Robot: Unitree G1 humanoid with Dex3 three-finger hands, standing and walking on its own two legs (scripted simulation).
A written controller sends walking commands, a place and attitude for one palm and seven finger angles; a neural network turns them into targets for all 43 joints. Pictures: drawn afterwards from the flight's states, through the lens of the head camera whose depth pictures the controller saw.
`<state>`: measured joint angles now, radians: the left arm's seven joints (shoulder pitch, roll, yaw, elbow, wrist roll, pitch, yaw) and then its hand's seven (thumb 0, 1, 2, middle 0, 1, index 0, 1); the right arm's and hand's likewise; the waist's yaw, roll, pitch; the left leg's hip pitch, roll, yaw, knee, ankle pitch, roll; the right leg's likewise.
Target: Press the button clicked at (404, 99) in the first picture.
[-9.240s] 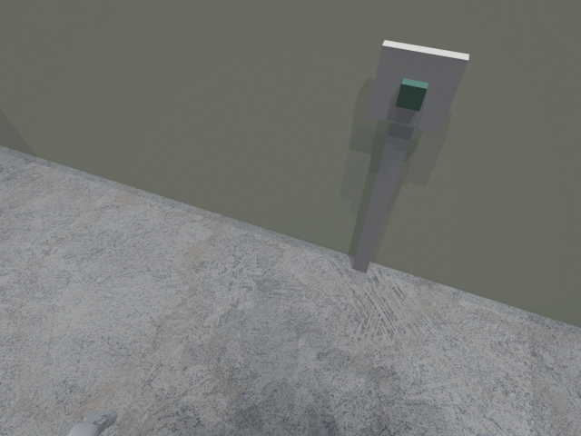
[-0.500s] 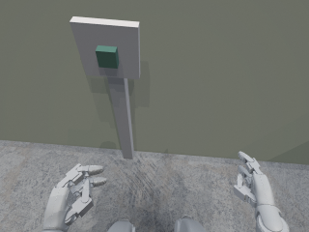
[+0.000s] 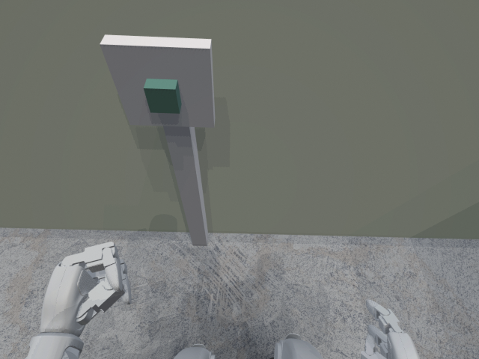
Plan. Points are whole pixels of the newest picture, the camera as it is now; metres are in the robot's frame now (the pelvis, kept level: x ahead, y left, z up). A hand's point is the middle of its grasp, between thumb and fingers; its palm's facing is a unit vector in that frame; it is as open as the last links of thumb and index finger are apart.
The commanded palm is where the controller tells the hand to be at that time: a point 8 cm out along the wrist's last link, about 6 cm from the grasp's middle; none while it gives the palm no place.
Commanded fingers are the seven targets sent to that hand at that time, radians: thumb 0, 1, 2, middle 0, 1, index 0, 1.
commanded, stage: raise the hand and make a fist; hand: left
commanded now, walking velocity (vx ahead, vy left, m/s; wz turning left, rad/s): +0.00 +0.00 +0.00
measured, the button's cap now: (163, 95) +0.55 +0.17 +0.11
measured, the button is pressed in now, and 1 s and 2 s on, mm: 0 0 0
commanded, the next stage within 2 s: aim a knuckle at the button in 1.00 s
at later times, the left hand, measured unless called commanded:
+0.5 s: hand (100, 253) +0.25 +0.20 +0.09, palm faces +0.04 -1.00 -0.07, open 3.1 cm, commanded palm +0.22 +0.26 +0.10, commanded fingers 0.00 0.90 0.90 -1.30 -1.50 -1.30 -1.50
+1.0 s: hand (105, 247) +0.25 +0.19 +0.11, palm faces +0.05 -1.00 -0.06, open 3.1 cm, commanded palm +0.22 +0.25 +0.11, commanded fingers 0.00 0.90 0.90 -1.30 -1.50 -1.30 -1.50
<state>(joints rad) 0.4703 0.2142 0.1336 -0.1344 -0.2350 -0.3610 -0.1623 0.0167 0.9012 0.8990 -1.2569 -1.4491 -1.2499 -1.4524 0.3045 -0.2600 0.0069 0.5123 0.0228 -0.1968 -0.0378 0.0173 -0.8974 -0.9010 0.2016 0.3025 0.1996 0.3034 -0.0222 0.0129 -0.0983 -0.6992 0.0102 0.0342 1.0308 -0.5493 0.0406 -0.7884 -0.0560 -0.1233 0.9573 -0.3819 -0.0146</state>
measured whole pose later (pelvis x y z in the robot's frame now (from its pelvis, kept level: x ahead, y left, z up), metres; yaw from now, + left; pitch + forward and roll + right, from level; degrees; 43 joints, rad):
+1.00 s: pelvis +0.02 -0.01 +0.03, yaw +1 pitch +7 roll -1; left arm 0.31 0.25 0.23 -0.02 -0.28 -0.25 -0.26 0.02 0.90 0.90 -1.30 -1.50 -1.30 -1.50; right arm 0.26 -0.27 0.04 0.56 0.03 -0.24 -0.05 0.02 -0.90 -0.90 0.20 0.30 0.20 0.30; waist 0.01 0.03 -0.06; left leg -0.45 0.01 0.03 0.80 -0.47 0.02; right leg -0.55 -0.04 -0.13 0.76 -0.33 -0.03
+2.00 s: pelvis +0.00 -0.01 +0.03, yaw -1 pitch +11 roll +0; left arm -0.41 0.27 0.26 0.68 -0.18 -0.35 -0.19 0.02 0.90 0.90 -1.30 -1.50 -1.30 -1.50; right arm 0.30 -0.26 0.04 0.62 0.02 -0.10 -0.03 0.01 -0.90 -0.90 0.20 0.30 0.20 0.30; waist -0.05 0.01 -0.06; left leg -0.57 0.01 0.06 0.83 -0.45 0.02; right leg -0.69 -0.04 -0.10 0.80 -0.31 -0.03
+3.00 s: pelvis +0.00 -0.01 +0.02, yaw -2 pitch +16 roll +0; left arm -0.66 0.31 0.31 0.98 -0.13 -0.46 -0.15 0.02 0.90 0.90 -1.30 -1.50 -1.30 -1.50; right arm 0.32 -0.27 0.03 0.60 0.00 0.01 0.00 0.01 -0.90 -0.90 0.20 0.30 0.20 0.30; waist -0.09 0.01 -0.08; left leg -0.70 0.01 0.07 0.90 -0.47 0.03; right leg -0.81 -0.03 -0.08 0.85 -0.31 -0.02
